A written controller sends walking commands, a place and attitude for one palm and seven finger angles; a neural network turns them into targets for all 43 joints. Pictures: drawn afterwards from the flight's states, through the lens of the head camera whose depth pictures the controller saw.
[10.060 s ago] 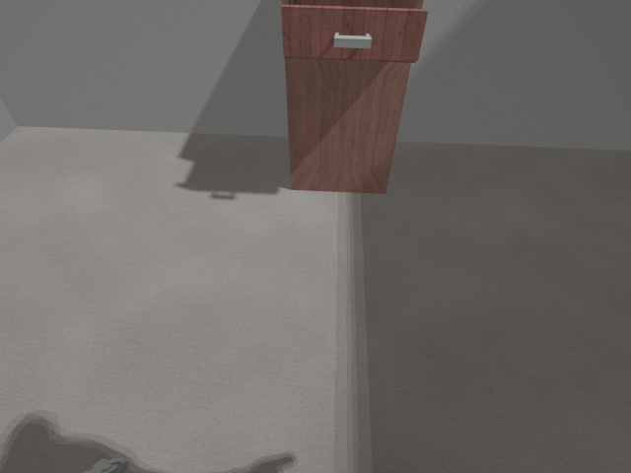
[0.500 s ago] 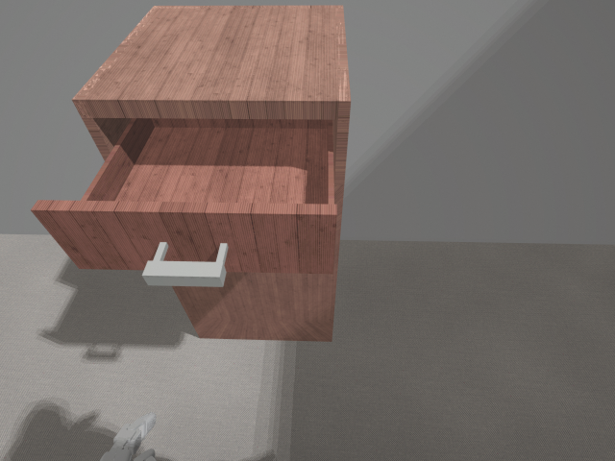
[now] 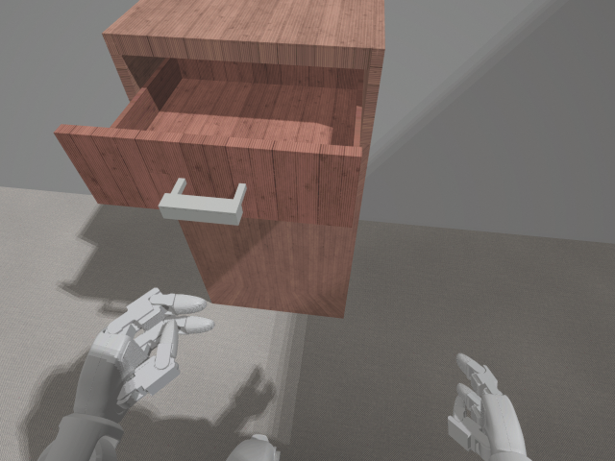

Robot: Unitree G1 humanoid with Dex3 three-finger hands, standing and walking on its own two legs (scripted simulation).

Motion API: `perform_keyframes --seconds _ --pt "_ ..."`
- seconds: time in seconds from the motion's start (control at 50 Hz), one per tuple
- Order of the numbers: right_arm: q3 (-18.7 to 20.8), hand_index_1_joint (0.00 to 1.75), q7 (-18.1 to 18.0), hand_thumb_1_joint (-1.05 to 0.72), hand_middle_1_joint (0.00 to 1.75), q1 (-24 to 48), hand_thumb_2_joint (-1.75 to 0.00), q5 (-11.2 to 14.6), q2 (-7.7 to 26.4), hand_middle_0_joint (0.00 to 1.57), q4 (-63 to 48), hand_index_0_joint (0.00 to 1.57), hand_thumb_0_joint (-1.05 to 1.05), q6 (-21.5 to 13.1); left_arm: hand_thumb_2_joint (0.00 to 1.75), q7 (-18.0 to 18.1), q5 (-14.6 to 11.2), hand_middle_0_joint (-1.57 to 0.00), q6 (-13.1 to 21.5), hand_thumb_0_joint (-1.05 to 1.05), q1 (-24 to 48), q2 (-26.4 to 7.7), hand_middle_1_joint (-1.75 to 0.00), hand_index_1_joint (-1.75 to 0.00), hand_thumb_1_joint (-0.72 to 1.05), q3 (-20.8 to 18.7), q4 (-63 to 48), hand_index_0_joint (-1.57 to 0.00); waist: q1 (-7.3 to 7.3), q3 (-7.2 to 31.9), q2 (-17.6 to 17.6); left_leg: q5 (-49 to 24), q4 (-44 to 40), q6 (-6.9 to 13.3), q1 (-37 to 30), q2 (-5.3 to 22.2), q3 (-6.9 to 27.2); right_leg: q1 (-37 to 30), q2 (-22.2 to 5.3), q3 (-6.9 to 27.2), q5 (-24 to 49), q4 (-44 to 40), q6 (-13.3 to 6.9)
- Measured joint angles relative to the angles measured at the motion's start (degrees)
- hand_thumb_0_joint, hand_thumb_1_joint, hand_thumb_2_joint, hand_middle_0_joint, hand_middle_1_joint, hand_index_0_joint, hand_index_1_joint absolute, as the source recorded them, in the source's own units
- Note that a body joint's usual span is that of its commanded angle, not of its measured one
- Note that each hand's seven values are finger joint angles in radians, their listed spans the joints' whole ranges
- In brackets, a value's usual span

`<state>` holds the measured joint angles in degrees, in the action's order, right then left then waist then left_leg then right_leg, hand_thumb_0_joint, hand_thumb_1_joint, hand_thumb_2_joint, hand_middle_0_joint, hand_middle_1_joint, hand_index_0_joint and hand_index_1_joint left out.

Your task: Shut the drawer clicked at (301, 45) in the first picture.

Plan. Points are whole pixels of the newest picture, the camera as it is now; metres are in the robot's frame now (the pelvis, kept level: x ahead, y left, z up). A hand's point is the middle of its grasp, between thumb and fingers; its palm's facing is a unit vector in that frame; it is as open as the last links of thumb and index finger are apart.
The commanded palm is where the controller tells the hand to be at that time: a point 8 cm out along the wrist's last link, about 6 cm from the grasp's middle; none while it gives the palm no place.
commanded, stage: raise the hand and make a fist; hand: left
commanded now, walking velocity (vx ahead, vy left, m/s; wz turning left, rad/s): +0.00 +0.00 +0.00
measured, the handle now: (206, 198) +0.43 +0.19 +0.10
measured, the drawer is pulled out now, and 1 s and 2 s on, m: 0.22 0.22 0.22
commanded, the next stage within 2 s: bring the fist close to the handle in 1.28 s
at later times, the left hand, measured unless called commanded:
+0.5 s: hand (156, 326) +0.22 +0.17 +0.14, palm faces -0.06 -1.00 -0.04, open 3.1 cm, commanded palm +0.20 +0.22 +0.15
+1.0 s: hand (147, 282) +0.23 +0.16 +0.20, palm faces -0.05 -1.00 -0.07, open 3.3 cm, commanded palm +0.21 +0.21 +0.20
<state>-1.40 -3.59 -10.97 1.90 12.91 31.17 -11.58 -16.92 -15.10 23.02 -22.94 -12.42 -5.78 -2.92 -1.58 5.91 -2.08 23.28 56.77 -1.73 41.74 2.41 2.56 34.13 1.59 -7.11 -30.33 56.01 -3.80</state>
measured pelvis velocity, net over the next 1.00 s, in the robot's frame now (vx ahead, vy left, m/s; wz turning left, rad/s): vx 0.02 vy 0.02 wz -0.02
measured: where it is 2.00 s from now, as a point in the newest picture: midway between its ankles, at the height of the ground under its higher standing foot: outside the picture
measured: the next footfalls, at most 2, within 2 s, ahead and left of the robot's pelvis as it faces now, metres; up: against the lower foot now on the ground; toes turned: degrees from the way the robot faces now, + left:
none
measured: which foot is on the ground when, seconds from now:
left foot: down 0.00-1.00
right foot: down 0.00-1.00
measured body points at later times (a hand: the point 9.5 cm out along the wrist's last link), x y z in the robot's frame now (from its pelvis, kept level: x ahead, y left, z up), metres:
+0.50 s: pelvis +0.01 +0.03 +0.03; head +0.01 +0.03 +0.48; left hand +0.22 +0.23 +0.14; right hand +0.19 -0.21 -0.03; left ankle +0.05 +0.14 -0.68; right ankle -0.02 -0.08 -0.68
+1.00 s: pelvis +0.02 +0.02 +0.05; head -0.02 +0.00 +0.50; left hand +0.23 +0.22 +0.21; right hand +0.21 -0.19 -0.02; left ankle +0.05 +0.14 -0.68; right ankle -0.02 -0.08 -0.68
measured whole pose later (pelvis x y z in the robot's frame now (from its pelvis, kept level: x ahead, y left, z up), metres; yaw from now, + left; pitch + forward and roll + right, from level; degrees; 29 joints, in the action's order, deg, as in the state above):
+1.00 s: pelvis +0.02 +0.02 +0.05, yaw -1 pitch -2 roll +0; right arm -4.6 -2.7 -12.8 2.9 13.6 33.4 -11.3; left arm -7.9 -13.6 -6.0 -19.2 -12.2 -4.1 -24.5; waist -2.4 3.4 -3.5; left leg 15.8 35.2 0.3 17.5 0.6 -1.0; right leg 11.1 0.2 -3.8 -21.5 34.4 -1.3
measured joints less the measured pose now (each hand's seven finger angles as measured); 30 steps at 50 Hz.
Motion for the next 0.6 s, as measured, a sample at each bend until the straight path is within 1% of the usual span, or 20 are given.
perform_keyframes --seconds 0.06,0.12,0.16,0.22,0.3,0.38,0.44,0.48,0.6 --pt "-1.0 0.30 -0.1 -0.90 0.29 -2.2 -0.90 0.3 -1.2 0.21 1.3 0.21 0.01 0.5 0.90 0.3 -0.2 -0.71 -5.0 0.02 1.8 -0.4 -0.85 -0.85 0.90 0.2 0.2 -0.71 1.16 -0.1 -0.5 -1.2 -3.0 0.2 -2.5 0.1 -1.2 -1.9 0.0 1.1 1.5 -2.6 0.5" --pt "-1.1 0.30 -0.1 -0.90 0.30 -4.7 -0.90 0.3 -1.7 0.21 2.0 0.21 0.02 0.8 0.90 2.4 -0.4 -0.77 -8.2 0.02 1.0 -0.2 -0.92 -0.92 0.90 -0.5 -0.6 -0.77 2.22 0.0 -0.4 -2.2 -6.2 0.7 -5.2 0.0 -2.6 -3.8 -0.2 2.5 2.8 -5.3 1.0" --pt "-0.7 0.30 0.0 -0.90 0.30 -6.0 -0.90 0.3 -1.5 0.21 2.3 0.21 0.02 0.5 0.90 4.1 -0.4 -0.81 -8.7 0.02 -0.3 0.1 -0.96 -0.96 0.90 -1.1 -1.8 -0.81 2.67 -0.1 -0.4 -2.7 -7.8 1.0 -6.7 -0.1 -3.3 -5.0 -0.3 3.2 3.4 -6.7 1.3" --pt "0.1 0.30 0.3 -0.90 0.30 -7.3 -0.90 0.2 -0.4 0.21 2.7 0.21 0.02 -0.2 0.90 5.9 -0.1 -0.87 -7.9 0.02 -2.7 0.3 -1.03 -1.02 0.90 -1.4 -4.5 -0.87 2.85 -0.4 -0.3 -3.0 -9.1 1.4 -8.2 -0.2 -4.0 -6.4 -0.4 3.8 4.0 -8.2 1.7" --pt "1.2 0.30 0.7 -0.90 0.30 -7.4 -0.90 0.2 1.3 0.21 2.8 0.21 0.02 -1.4 0.90 6.9 0.4 -0.95 -7.0 0.02 -5.5 0.7 -1.11 -1.11 0.90 0.0 -8.3 -0.95 2.58 -0.9 -0.2 -3.0 -9.7 2.0 -9.3 -0.6 -4.2 -7.7 -0.8 4.0 4.3 -9.2 2.2" --pt "1.5 0.30 0.7 -0.90 0.29 -6.1 -0.90 0.2 2.3 0.21 2.1 0.20 0.02 -2.3 0.90 8.0 1.6 -1.03 -7.9 0.02 -5.9 1.1 -1.20 -1.20 0.90 2.6 -11.2 -1.03 2.04 -1.4 -0.3 -3.0 -9.9 2.5 -10.2 -1.1 -4.0 -9.0 -1.3 3.8 4.4 -9.9 2.7" --pt "1.1 0.30 0.8 -0.90 0.29 -4.7 -0.90 0.1 2.2 0.20 1.3 0.20 0.02 -2.6 0.90 9.2 2.5 -1.09 -9.5 0.02 -4.9 1.2 -1.26 -1.26 0.90 4.1 -13.1 -1.09 1.60 -1.5 -0.2 -3.1 -10.4 2.7 -11.2 -1.5 -3.9 -10.2 -1.5 3.7 4.6 -10.6 3.0" --pt "0.6 0.30 1.0 -0.90 0.29 -3.7 -0.90 0.0 1.7 0.20 0.7 0.20 0.02 -2.4 0.90 9.7 3.0 -1.13 -10.9 0.02 -4.3 1.2 -1.31 -1.31 0.90 4.4 -14.3 -1.13 1.30 -1.4 0.0 -3.2 -11.0 2.8 -12.1 -1.6 -4.0 -11.1 -1.6 3.8 4.8 -11.2 3.1" --pt "-1.4 0.30 1.4 -0.90 0.29 -1.7 -0.90 0.1 0.2 0.20 -1.0 0.20 0.02 -1.6 0.90 10.3 3.4 -1.25 -16.3 0.02 -2.1 1.1 -1.44 -1.44 0.90 4.7 -17.3 -1.25 0.32 -1.3 -0.3 -3.8 -13.3 2.9 -15.5 -1.8 -3.9 -14.7 -1.7 3.7 5.6 -14.0 3.2"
